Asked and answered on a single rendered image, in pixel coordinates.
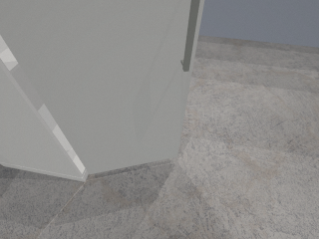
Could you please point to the fridge door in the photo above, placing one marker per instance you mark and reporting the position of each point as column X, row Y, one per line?
column 108, row 71

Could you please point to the handle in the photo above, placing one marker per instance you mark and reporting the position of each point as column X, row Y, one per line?
column 192, row 19

